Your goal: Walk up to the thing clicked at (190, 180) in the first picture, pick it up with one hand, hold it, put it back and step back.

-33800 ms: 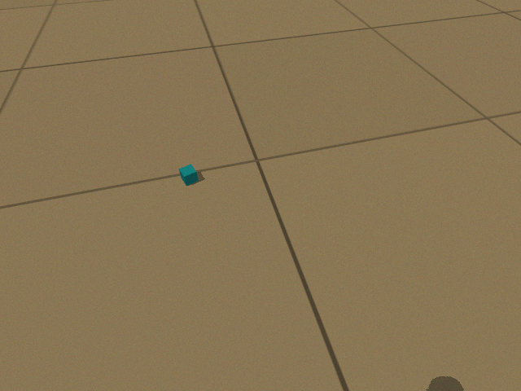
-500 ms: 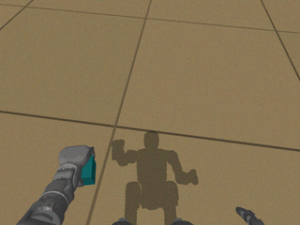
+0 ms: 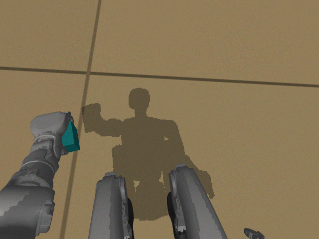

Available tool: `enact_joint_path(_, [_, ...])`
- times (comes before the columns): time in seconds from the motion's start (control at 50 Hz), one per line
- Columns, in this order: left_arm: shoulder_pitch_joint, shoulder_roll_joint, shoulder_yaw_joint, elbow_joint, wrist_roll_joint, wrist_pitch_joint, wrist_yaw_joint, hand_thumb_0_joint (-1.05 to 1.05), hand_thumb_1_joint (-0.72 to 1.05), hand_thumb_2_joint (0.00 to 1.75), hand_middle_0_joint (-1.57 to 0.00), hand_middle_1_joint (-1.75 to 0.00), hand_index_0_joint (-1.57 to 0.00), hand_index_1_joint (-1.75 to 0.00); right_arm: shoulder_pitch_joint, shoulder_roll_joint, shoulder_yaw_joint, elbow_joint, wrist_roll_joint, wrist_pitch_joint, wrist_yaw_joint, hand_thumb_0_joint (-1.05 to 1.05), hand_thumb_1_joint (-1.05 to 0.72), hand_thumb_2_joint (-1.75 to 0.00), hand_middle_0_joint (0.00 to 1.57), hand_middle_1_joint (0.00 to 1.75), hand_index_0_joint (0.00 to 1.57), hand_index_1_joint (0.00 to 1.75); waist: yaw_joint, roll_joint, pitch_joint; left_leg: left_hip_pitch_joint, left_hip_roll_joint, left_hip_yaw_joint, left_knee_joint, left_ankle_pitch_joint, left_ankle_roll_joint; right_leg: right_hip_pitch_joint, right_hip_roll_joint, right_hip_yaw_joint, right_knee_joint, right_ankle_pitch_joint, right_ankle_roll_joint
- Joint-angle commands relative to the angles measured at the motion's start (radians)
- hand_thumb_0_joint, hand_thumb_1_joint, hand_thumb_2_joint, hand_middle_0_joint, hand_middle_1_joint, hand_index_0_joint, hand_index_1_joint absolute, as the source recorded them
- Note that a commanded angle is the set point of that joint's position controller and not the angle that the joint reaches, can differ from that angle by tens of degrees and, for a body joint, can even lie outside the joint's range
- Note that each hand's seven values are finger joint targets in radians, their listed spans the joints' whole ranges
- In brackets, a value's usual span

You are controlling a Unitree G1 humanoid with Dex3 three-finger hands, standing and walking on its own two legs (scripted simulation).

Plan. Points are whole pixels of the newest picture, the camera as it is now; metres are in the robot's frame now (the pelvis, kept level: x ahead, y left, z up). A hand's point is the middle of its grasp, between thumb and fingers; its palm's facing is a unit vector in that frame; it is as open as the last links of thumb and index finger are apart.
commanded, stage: crouch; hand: left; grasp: from above
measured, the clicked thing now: (63, 138) +0.42 +0.25 -0.18
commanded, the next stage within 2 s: lower in 1.00 s
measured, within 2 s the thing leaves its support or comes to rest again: rests again in 1.90 s
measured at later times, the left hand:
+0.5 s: hand (71, 143) +0.43 +0.26 -0.29, palm faces -0.48 -0.08 -0.87, open 10.1 cm
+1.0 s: hand (76, 144) +0.44 +0.26 -0.35, palm faces -0.46 -0.08 -0.88, open 10.1 cm
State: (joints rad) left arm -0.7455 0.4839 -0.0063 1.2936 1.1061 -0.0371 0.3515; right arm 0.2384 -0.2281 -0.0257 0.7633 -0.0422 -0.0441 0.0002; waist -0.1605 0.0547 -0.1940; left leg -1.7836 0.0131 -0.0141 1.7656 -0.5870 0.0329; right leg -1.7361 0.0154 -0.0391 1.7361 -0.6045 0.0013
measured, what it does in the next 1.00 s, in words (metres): lowers itself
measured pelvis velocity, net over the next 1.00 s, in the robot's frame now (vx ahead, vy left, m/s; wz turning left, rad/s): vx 0.00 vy -0.01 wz -0.08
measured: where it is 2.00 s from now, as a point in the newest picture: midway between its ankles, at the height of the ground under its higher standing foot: (153, 228)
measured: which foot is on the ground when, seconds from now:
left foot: down 0.00-1.00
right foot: down 0.00-1.00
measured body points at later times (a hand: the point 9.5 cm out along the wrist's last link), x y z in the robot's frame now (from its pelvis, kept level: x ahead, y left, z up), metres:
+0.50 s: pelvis +0.01 +0.00 -0.10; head +0.25 +0.04 +0.28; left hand +0.45 +0.26 -0.24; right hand +0.08 -0.29 -0.22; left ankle +0.08 +0.11 -0.49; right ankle +0.08 -0.12 -0.49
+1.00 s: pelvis +0.00 -0.01 -0.16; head +0.25 +0.03 +0.21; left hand +0.46 +0.26 -0.30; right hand +0.03 -0.28 -0.28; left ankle +0.08 +0.10 -0.49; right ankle +0.08 -0.12 -0.49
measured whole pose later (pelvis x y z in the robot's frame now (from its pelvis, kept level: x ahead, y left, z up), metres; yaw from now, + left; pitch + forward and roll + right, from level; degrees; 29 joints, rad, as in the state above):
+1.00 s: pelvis +0.00 -0.01 -0.16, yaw -4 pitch +36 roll -7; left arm -0.90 0.68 0.14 1.45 1.21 -0.15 0.46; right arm 0.14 -0.26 0.03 0.78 -0.14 -0.10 0.14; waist -0.21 -0.01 -0.06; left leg -2.27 0.03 -0.08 2.31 -0.68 0.03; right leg -2.21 0.03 -0.11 2.25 -0.68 -0.01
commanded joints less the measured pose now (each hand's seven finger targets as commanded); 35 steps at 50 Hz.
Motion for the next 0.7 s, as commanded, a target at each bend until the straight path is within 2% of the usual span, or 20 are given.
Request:
enact_joint_path(0.0, [-0.378,0.310,0.067,-0.178,0.029,-0.038,0.059,0.00,0.55,0.76,-0.93,-0.66,-0.95,-0.64,0.114,-0.231,-0.065,-0.060,-0.010,-0.041,0.000,0.00,-0.88,-0.89,0.20,0.30,0.20,0.30,-0.006,0.103,-0.602,0.386,-0.023,-0.058,-0.153,-0.022,-0.014,0.135,0.015,-0.029,-0.138,0.023,-0.052])
enact_joint_path(0.04, [-0.423,0.359,0.094,-0.234,0.040,-0.059,0.083,0.00,0.54,0.74,-0.93,-0.65,-0.95,-0.63,0.121,-0.236,-0.060,-0.054,-0.016,-0.045,0.008,0.00,-0.88,-0.89,0.20,0.30,0.20,0.30,0.008,0.151,-0.681,0.402,-0.026,-0.041,-0.118,0.021,-0.017,0.141,0.019,-0.028,-0.107,0.055,-0.055])
enact_joint_path(0.1, [-0.416,0.334,0.094,-0.217,0.061,-0.066,0.111,0.00,0.52,0.79,-0.93,-0.66,-0.94,-0.65,0.133,-0.234,-0.052,-0.030,-0.032,-0.055,0.022,0.00,-0.88,-0.89,0.20,0.30,0.20,0.30,-0.001,0.200,-0.719,0.436,-0.021,-0.038,-0.053,0.123,-0.016,0.087,0.017,-0.038,-0.055,0.132,-0.052])
enact_joint_path(0.12, [-0.430,0.353,0.103,-0.222,0.065,-0.070,0.119,0.00,0.56,0.78,-0.95,-0.65,-0.97,-0.64,0.145,-0.239,-0.053,-0.027,-0.035,-0.058,0.028,0.00,-0.89,-0.89,0.20,0.30,0.20,0.30,-0.005,0.200,-0.734,0.444,-0.018,-0.043,-0.034,0.148,-0.017,0.077,0.016,-0.040,-0.041,0.149,-0.052])
enact_joint_path(0.16, [-0.386,0.362,0.118,-0.192,0.067,-0.068,0.126,0.00,0.57,0.78,-0.98,-0.64,-0.98,-0.63,0.147,-0.233,-0.055,-0.026,-0.042,-0.061,0.040,0.00,-0.89,-0.90,0.20,0.30,0.20,0.30,-0.003,0.200,-0.715,0.416,-0.017,-0.037,-0.001,0.176,-0.016,0.071,0.013,-0.041,-0.022,0.172,-0.048])
enact_joint_path(0.22, [-0.406,0.362,0.119,-0.182,0.073,-0.066,0.133,0.00,0.58,0.80,-0.99,-0.64,-1.00,-0.63,0.150,-0.235,-0.057,-0.015,-0.053,-0.059,0.050,0.00,-0.89,-0.90,0.20,0.30,0.20,0.30,0.002,0.211,-0.732,0.405,-0.015,-0.027,0.050,0.214,-0.011,0.050,0.020,-0.041,0.008,0.204,-0.047])
enact_joint_path(0.24, [-0.384,0.334,0.110,-0.161,0.070,-0.063,0.131,0.00,0.60,0.82,-1.01,-0.65,-1.01,-0.65,0.146,-0.226,-0.056,-0.017,-0.058,-0.063,0.058,0.00,-0.89,-0.90,0.20,0.30,0.20,0.30,-0.004,0.226,-0.706,0.408,-0.012,-0.034,0.057,0.227,-0.016,0.031,0.017,-0.047,0.026,0.205,-0.047])
enact_joint_path(0.28, [-0.396,0.351,0.113,-0.152,0.065,-0.061,0.132,0.00,0.62,0.82,-1.03,-0.63,-1.03,-0.64,0.132,-0.229,-0.055,-0.013,-0.057,-0.059,0.064,0.00,-0.90,-0.90,0.20,0.30,0.20,0.30,0.008,0.227,-0.686,0.376,-0.011,-0.028,0.076,0.218,-0.011,0.019,0.027,-0.050,0.039,0.204,-0.049])
enact_joint_path(0.32, [-0.376,0.319,0.102,-0.114,0.062,-0.055,0.128,0.00,0.64,0.83,-1.04,-0.63,-1.04,-0.63,0.132,-0.231,-0.055,-0.015,-0.063,-0.060,0.074,0.00,-0.89,-0.90,0.20,0.30,0.20,0.30,-0.009,0.206,-0.651,0.344,-0.008,-0.039,0.091,0.207,-0.013,-0.010,0.025,-0.059,0.062,0.195,-0.047])
enact_joint_path(0.4, [-0.378,0.350,0.116,-0.090,0.065,-0.059,0.115,0.00,0.63,0.80,-1.03,-0.61,-1.03,-0.61,0.122,-0.251,-0.059,-0.013,-0.066,-0.060,0.089,0.00,-0.89,-0.90,0.20,0.30,0.20,0.30,-0.012,0.211,-0.621,0.306,-0.003,-0.053,0.118,0.198,-0.018,-0.062,0.026,-0.071,0.117,0.184,-0.049])
enact_joint_path(0.42, [-0.384,0.329,0.103,-0.096,0.062,-0.064,0.110,0.00,0.63,0.81,-1.04,-0.61,-1.04,-0.62,0.119,-0.244,-0.058,-0.017,-0.068,-0.060,0.094,0.00,-0.89,-0.90,0.20,0.30,0.20,0.30,-0.016,0.215,-0.610,0.302,-0.002,-0.048,0.133,0.204,-0.016,-0.061,0.029,-0.068,0.118,0.193,-0.047])
enact_joint_path(0.46, [-0.405,0.367,0.120,-0.109,0.071,-0.076,0.107,0.00,0.61,0.82,-1.04,-0.59,-1.03,-0.60,0.123,-0.256,-0.056,-0.014,-0.068,-0.058,0.098,0.00,-0.90,-0.90,0.20,0.30,0.20,0.30,-0.018,0.202,-0.638,0.264,-0.006,-0.044,0.160,0.206,-0.012,-0.047,0.033,-0.070,0.141,0.207,-0.045])
enact_joint_path(0.48, [-0.373,0.362,0.123,-0.093,0.072,-0.081,0.104,0.00,0.62,0.80,-1.04,-0.60,-1.03,-0.60,0.124,-0.252,-0.056,-0.018,-0.070,-0.059,0.101,0.00,-0.90,-0.90,0.20,0.30,0.20,0.30,-0.014,0.194,-0.639,0.269,-0.006,-0.047,0.168,0.210,-0.013,-0.055,0.031,-0.071,0.150,0.207,-0.044])
enact_joint_path(0.5, [-0.405,0.396,0.137,-0.120,0.073,-0.091,0.106,0.00,0.61,0.80,-1.03,-0.58,-1.02,-0.59,0.121,-0.257,-0.055,-0.016,-0.069,-0.058,0.102,0.00,-0.90,-0.90,0.20,0.30,0.20,0.30,-0.010,0.205,-0.651,0.252,-0.005,-0.041,0.183,0.209,-0.011,-0.052,0.033,-0.069,0.159,0.212,-0.044])
enact_joint_path(0.54, [-0.388,0.401,0.137,-0.104,0.079,-0.103,0.107,0.00,0.62,0.78,-1.04,-0.60,-1.04,-0.60,0.126,-0.245,-0.051,-0.020,-0.070,-0.054,0.109,0.00,-0.90,-0.90,0.20,0.30,0.20,0.30,-0.013,0.175,-0.650,0.212,-0.007,-0.030,0.207,0.195,-0.003,-0.018,0.039,-0.063,0.159,0.219,-0.039])
enact_joint_path(0.56, [-0.382,0.415,0.154,-0.111,0.084,-0.107,0.114,0.00,0.61,0.81,-1.05,-0.58,-1.04,-0.60,0.123,-0.250,-0.049,-0.017,-0.072,-0.052,0.109,0.00,-0.90,-0.90,0.20,0.30,0.20,0.30,0.001,0.183,-0.647,0.204,-0.007,-0.025,0.214,0.194,-0.003,-0.033,0.038,-0.061,0.167,0.217,-0.040])
enact_joint_path(0.58, [-0.395,0.413,0.155,-0.114,0.089,-0.114,0.116,0.00,0.63,0.82,-1.06,-0.59,-1.05,-0.60,0.124,-0.247,-0.049,-0.019,-0.076,-0.052,0.113,0.00,-0.90,-0.90,0.20,0.30,0.20,0.30,-0.009,0.192,-0.663,0.199,-0.008,-0.026,0.223,0.192,-0.005,-0.028,0.039,-0.063,0.180,0.215,-0.040])
enact_joint_path(0.62, [-0.405,0.434,0.173,-0.111,0.096,-0.118,0.128,0.00,0.64,0.82,-1.06,-0.62,-1.05,-0.63,0.117,-0.254,-0.050,-0.017,-0.078,-0.053,0.114,0.00,-0.90,-0.90,0.20,0.30,0.20,0.30,0.000,0.222,-0.670,0.215,-0.005,-0.030,0.231,0.182,-0.009,-0.076,0.039,-0.068,0.205,0.199,-0.044])
enact_joint_path(0.66, [-0.427,0.428,0.167,-0.089,0.103,-0.122,0.135,0.00,0.65,0.82,-1.06,-0.62,-1.05,-0.63,0.123,-0.258,-0.047,-0.011,-0.082,-0.053,0.121,0.00,-0.90,-0.90,0.20,0.30,0.20,0.30,-0.017,0.229,-0.629,0.189,-0.004,-0.037,0.232,0.150,-0.012,-0.107,0.037,-0.076,0.220,0.177,-0.046])
enact_joint_path(0.68, [-0.439,0.449,0.174,-0.096,0.104,-0.122,0.143,0.00,0.62,0.83,-1.06,-0.60,-1.04,-0.62,0.112,-0.255,-0.048,-0.011,-0.081,-0.051,0.119,0.00,-0.90,-0.90,0.20,0.30,0.20,0.30,-0.003,0.223,-0.639,0.168,-0.005,-0.028,0.241,0.129,-0.007,-0.101,0.044,-0.075,0.220,0.166,-0.047])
